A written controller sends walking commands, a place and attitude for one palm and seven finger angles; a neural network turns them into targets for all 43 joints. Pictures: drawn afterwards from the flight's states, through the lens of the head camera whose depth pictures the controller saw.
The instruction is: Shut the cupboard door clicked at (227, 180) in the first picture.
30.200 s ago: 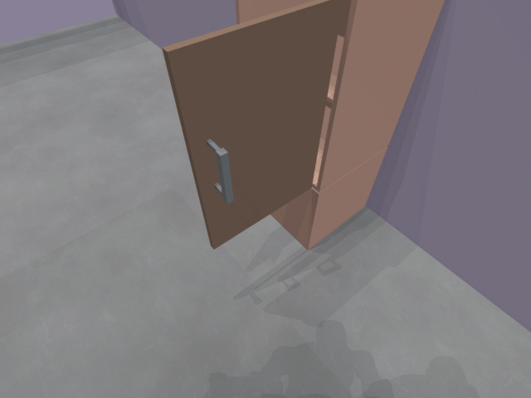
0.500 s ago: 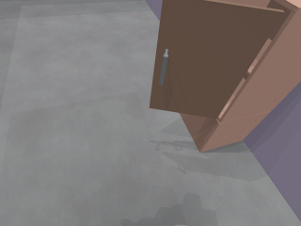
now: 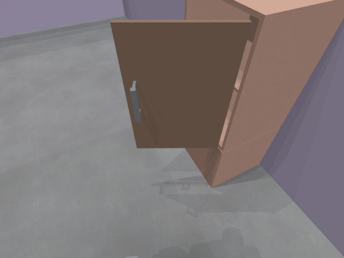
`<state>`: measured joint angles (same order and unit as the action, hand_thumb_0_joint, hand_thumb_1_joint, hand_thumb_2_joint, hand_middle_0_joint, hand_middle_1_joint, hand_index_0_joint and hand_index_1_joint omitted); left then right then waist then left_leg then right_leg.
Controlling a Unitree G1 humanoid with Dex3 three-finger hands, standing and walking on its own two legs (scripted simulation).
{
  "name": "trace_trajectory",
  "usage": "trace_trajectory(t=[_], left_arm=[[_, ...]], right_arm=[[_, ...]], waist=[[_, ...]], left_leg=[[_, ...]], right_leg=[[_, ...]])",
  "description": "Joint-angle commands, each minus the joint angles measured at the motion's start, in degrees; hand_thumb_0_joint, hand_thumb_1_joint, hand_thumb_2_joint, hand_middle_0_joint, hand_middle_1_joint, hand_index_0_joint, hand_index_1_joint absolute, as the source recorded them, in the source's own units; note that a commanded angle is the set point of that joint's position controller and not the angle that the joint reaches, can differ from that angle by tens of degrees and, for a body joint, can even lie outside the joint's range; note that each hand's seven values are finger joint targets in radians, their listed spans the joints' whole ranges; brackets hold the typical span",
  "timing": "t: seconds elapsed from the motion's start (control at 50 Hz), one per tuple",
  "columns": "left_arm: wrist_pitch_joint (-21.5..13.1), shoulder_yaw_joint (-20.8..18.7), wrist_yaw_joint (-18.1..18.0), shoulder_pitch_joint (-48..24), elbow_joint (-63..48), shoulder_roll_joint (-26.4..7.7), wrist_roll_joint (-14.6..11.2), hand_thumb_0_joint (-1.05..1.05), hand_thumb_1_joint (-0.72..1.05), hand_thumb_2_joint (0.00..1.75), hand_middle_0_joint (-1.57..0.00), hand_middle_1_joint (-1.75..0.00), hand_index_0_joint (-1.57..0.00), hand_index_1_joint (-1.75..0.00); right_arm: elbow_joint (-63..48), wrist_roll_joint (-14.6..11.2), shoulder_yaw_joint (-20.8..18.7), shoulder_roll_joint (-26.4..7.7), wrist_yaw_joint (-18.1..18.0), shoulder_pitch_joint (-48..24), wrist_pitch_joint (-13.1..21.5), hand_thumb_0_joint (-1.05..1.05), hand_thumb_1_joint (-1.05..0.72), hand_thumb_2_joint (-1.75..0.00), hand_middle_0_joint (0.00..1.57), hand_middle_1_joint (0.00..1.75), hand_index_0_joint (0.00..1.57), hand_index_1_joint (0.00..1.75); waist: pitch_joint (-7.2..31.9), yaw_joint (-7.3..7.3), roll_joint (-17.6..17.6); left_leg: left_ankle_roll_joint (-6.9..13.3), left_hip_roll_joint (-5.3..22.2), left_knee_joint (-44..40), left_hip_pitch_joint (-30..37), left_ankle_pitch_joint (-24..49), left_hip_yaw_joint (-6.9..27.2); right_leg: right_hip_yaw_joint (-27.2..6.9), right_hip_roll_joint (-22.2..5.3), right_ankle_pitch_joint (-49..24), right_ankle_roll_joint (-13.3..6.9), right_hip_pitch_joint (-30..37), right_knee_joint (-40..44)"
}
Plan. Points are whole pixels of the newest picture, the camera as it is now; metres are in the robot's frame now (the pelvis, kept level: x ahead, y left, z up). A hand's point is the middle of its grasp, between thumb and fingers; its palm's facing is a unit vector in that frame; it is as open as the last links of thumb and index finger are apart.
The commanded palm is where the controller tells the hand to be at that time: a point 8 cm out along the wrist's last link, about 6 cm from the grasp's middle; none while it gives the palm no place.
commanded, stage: take the last steps up to it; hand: left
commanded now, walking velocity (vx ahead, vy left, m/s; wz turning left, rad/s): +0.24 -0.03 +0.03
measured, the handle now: (136, 102) +0.63 +0.15 -0.03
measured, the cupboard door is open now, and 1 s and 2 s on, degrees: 64 64 64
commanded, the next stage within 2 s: come to a stop and stand still in 0.24 s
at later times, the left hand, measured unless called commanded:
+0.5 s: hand (113, 255) +0.17 +0.17 -0.18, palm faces +0.04 -0.98 -0.18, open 7.3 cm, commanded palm none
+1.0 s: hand (108, 248) +0.19 +0.19 -0.19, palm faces +0.08 -0.98 -0.20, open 7.4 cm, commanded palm none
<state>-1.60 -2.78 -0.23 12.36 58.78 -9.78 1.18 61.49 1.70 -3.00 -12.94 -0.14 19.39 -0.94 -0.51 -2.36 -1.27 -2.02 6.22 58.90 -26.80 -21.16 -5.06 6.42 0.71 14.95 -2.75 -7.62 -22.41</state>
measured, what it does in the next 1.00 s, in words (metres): walks ahead: left foot, then right foot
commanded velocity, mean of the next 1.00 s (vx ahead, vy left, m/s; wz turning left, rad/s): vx -0.03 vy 0.03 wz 0.00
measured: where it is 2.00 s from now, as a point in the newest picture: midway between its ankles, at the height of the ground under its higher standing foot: outside the picture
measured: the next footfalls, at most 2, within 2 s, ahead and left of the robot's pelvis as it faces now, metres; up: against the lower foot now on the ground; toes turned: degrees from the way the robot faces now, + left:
left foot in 0.24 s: +0.20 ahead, +0.10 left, +0.00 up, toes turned +8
right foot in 0.58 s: +0.24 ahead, -0.17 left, +0.00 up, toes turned -3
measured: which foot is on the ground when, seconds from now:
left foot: up 0.00-0.22, down 0.24-0.62, up 0.64-0.94, down 0.96-1.00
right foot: down 0.00-0.26, up 0.28-0.56, down 0.58-0.98, up 1.00-1.00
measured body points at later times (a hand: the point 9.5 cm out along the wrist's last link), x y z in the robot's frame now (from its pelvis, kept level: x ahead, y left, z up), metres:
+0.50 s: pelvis +0.15 +0.00 +0.00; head +0.18 +0.01 +0.44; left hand +0.17 +0.22 -0.17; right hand +0.19 -0.24 -0.15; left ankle +0.17 +0.09 -0.74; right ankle +0.17 -0.15 -0.71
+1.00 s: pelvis +0.14 +0.00 -0.01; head +0.17 +0.03 +0.43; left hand +0.19 +0.24 -0.18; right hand +0.22 -0.25 -0.15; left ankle +0.11 +0.10 -0.75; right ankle +0.20 -0.16 -0.74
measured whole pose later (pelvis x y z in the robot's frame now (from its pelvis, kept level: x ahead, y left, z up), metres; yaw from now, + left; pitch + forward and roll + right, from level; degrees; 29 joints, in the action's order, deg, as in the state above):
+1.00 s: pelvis +0.14 +0.00 -0.01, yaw +1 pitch +0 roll +0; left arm 2.5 -3.0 -2.0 10.2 57.0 -11.9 1.5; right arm 56.3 0.4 -2.1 -11.3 -0.8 9.9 -1.5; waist -3.7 1.4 3.5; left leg 0.4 -0.6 31.4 -12.1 -18.5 -2.1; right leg 0.4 -4.9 14.6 2.5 -21.0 -33.1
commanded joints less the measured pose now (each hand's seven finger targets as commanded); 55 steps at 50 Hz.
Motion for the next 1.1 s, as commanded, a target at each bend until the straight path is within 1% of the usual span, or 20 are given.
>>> trace_trajectory(t=[0.0,0.12,0.18,0.2,0.24,0.26,0.32,0.4,0.48,0.54,0.58,0.62,0.72,0.82,0.9,0.92,0.94,0.96,1.0,1.08], left_arm=[[-2.1,-0.4,-0.3,4.0,0.5,-6.0,-0.2,0.00,0.90,0.90,-0.20,-0.30,-0.20,-0.30],[-2.4,-0.1,-0.6,7.8,3.8,-7.2,0.0,0.00,0.90,0.90,-0.20,-0.30,-0.20,-0.30],[-2.0,-0.1,-0.7,7.5,4.6,-6.8,-0.3,0.00,0.90,0.90,-0.20,-0.30,-0.20,-0.30],[-1.9,0.0,-0.7,8.0,4.3,-5.7,-0.6,0.00,0.90,0.90,-0.20,-0.30,-0.20,-0.30],[-1.6,1.1,-0.6,9.8,2.1,-2.9,-1.2,0.00,0.90,0.90,-0.20,-0.30,-0.20,-0.30],[-1.2,0.8,-0.8,8.1,1.6,-4.2,-0.4,0.00,0.90,0.90,-0.20,-0.30,-0.20,-0.30],[-0.3,0.2,-0.2,4.7,1.4,-2.8,0.0,0.00,0.90,0.90,-0.20,-0.30,-0.20,-0.30],[2.1,0.8,-0.9,8.3,2.3,0.5,-0.4,0.00,0.90,0.90,-0.20,-0.30,-0.20,-0.30],[3.3,-0.1,-1.0,8.2,1.4,-2.9,0.1,0.00,0.90,0.90,-0.20,-0.30,-0.20,-0.30],[3.2,-0.9,-1.2,8.1,0.3,-5.9,0.6,0.00,0.90,0.90,-0.20,-0.30,-0.20,-0.30],[2.5,-1.3,-1.3,5.0,-1.8,-10.7,1.1,0.00,0.90,0.90,-0.20,-0.30,-0.20,-0.30],[2.1,-1.3,-1.4,3.0,-2.3,-12.5,0.7,0.00,0.90,0.90,-0.20,-0.30,-0.20,-0.30],[1.8,-2.0,-2.5,1.7,-3.6,-11.7,0.5,0.00,0.90,0.90,-0.20,-0.30,-0.20,-0.30],[2.0,-2.7,-2.8,2.6,-4.3,-12.5,1.0,0.00,0.90,0.90,-0.20,-0.30,-0.20,-0.30],[2.5,-2.6,-2.4,-0.4,-4.2,-12.1,0.5,0.00,0.90,0.90,-0.20,-0.30,-0.20,-0.30],[2.9,-2.1,-2.2,-0.5,-4.6,-9.9,-0.1,0.00,0.90,0.90,-0.20,-0.30,-0.20,-0.30],[3.4,-1.3,-1.9,0.1,-5.4,-6.5,-0.5,0.00,0.90,0.90,-0.20,-0.30,-0.20,-0.30],[4.1,-0.9,-2.0,-1.7,-5.9,-5.5,-0.4,0.00,0.90,0.90,-0.20,-0.30,-0.20,-0.30],[5.3,-1.0,-1.9,-2.9,-5.1,-6.4,0.3,0.00,0.90,0.90,-0.20,-0.30,-0.20,-0.30],[4.5,-0.6,-1.3,0.4,-2.4,-6.0,-0.2,0.00,0.90,0.90,-0.20,-0.30,-0.20,-0.30]], right_arm=[[-4.2,0.2,-0.1,-0.5,0.6,-1.6,1.4,0.00,-0.90,-0.90,0.20,0.30,0.20,0.30],[-6.4,-0.3,0.5,0.1,0.8,-7.7,2.6,0.00,-0.90,-0.90,0.20,0.30,0.20,0.30],[-3.8,-0.2,0.2,-1.0,0.1,-1.7,3.4,0.00,-0.90,-0.90,0.20,0.30,0.20,0.30],[-2.2,0.1,-0.2,-3.0,-0.3,3.5,3.8,0.00,-0.90,-0.90,0.20,0.30,0.20,0.30],[-0.5,0.6,-1.4,-10.6,-1.4,12.7,3.7,0.00,-0.90,-0.90,0.20,0.30,0.20,0.30],[-0.8,0.2,-1.0,-9.9,-1.7,9.9,3.1,0.00,-0.90,-0.90,0.20,0.30,0.20,0.30],[-3.3,0.0,0.4,-4.6,-2.2,1.4,3.6,0.00,-0.90,-0.90,0.20,0.30,0.20,0.30],[-4.4,-0.3,1.1,-3.3,-2.9,-5.0,3.4,0.00,-0.90,-0.90,0.20,0.30,0.20,0.30],[-4.0,-0.8,0.0,-5.2,-2.7,-7.2,1.3,0.00,-0.90,-0.90,0.20,0.30,0.20,0.30],[-4.9,-1.0,-0.9,-4.8,-2.1,-8.5,0.1,0.00,-0.90,-0.90,0.20,0.30,0.20,0.30],[-5.4,-1.4,-0.9,-1.7,-1.3,-5.0,-0.8,0.00,-0.90,-0.90,0.20,0.30,0.20,0.30],[-5.1,-1.4,-1.1,-0.2,-1.3,-3.9,-2.1,0.00,-0.90,-0.90,0.20,0.30,0.20,0.30],[-6.0,-1.4,-1.0,-2.7,-1.0,-5.3,-2.0,0.00,-0.90,-0.90,0.20,0.30,0.20,0.30],[-7.6,-1.5,-0.3,-2.1,-0.5,-7.6,-1.5,0.00,-0.90,-0.90,0.20,0.30,0.20,0.30],[-5.3,-1.6,-0.1,-1.6,-0.6,-0.5,-0.6,0.00,-0.90,-0.90,0.20,0.30,0.20,0.30],[-4.9,-1.5,-0.2,-3.6,-0.6,0.6,0.0,0.00,-0.90,-0.90,0.20,0.30,0.20,0.30],[-6.1,-0.9,-0.9,-7.4,-0.8,-1.3,0.3,0.00,-0.90,-0.90,0.20,0.30,0.20,0.30],[-7.6,-0.4,-1.1,-9.8,-1.2,-4.4,-0.2,0.00,-0.90,-0.90,0.20,0.30,0.20,0.30],[-8.1,0.0,0.1,-7.3,-1.9,-8.2,0.2,0.00,-0.90,-0.90,0.20,0.30,0.20,0.30],[-7.0,-0.5,1.1,-5.1,-2.7,-7.7,0.8,0.00,-0.90,-0.90,0.20,0.30,0.20,0.30]], waist=[[-4.5,0.73,6.0],[-3.8,2.09,5.7],[-2.0,-1.25,5.2],[0.9,-2.87,1.1],[7.2,-4.48,-13.7],[5.6,-3.23,-8.6],[-2.4,-0.02,-4.5],[2.0,3.24,-3.2],[0.1,4.18,-5.9],[-1.5,4.96,-4.0],[-2.2,3.30,7.3],[0.9,2.92,10.3],[5.5,4.06,12.0],[7.3,5.67,12.5],[6.9,1.73,12.1],[6.8,1.46,5.6],[4.2,2.10,-8.4],[0.1,1.96,-13.5],[-5.2,2.99,-10.4],[-4.0,4.05,-6.9]], left_leg=[[-0.6,1.0,-5.1,-5.6,5.5,0.7],[0.9,-1.1,-19.5,-3.1,5.3,-0.9],[2.1,-4.1,-28.1,11.3,12.9,-2.6],[3.4,-2.4,-30.5,21.1,20.5,1.0],[15.5,19.7,-37.8,36.3,36.9,27.4],[16.6,19.8,-39.8,31.1,30.9,25.6],[13.8,15.4,-43.9,17.8,24.9,18.1],[10.5,10.1,-39.2,14.7,45.5,5.4],[9.8,9.7,-37.4,10.8,32.6,5.8],[5.7,4.8,-33.0,7.9,20.1,3.7],[1.5,-4.2,-22.7,6.8,3.0,-1.2],[1.0,-6.2,-8.1,8.8,-12.3,1.7],[-0.6,-5.9,2.6,-0.1,-9.4,6.4],[-1.3,-6.1,-10.1,2.8,-8.6,5.1],[-0.6,-6.9,-34.9,18.4,7.1,1.8],[0.1,-3.6,-39.2,23.7,11.1,4.7],[3.3,6.4,-43.2,21.2,16.5,16.3],[7.7,12.4,-45.6,12.0,21.0,19.6],[9.0,9.2,-47.4,5.5,19.0,16.2],[9.4,6.2,-42.1,14.5,33.9,10.5]], right_leg=[[-9.0,-14.0,-11.8,-8.2,-0.2,12.9],[-9.7,-15.0,-25.0,-8.6,7.0,8.3],[-6.7,-12.0,-31.4,-5.7,2.6,-2.4],[-4.7,-9.0,-28.5,-3.5,-2.3,-10.9],[-0.5,0.9,19.4,0.6,-21.0,-37.7],[-5.5,-1.2,20.6,-0.2,-21.6,-43.3],[-7.7,-5.7,12.2,1.5,-22.3,-43.0],[-5.2,-4.4,5.9,3.8,-9.5,-22.9],[-3.1,-2.9,0.5,3.7,-5.3,-15.4],[-6.8,-4.5,-14.1,2.6,-4.0,-8.7],[-18.1,-14.8,-25.9,-2.8,-7.1,-1.6],[-22.7,-21.8,-31.1,-8.9,-8.4,3.7],[-17.7,-20.1,-44.5,-9.0,3.4,-1.0],[-17.4,-19.3,-38.8,-8.6,5.8,-0.5],[-15.1,-15.2,-21.2,-3.3,-3.5,-3.1],[-12.3,-11.6,-12.3,-0.6,-8.8,-7.2],[-7.3,-5.1,2.7,2.9,-14.1,-11.9],[-6.1,-2.7,13.8,4.2,-13.4,-17.8],[-9.3,-2.4,12.3,3.8,-12.1,-25.2],[-9.0,-2.0,8.7,3.7,-13.4,-26.2]])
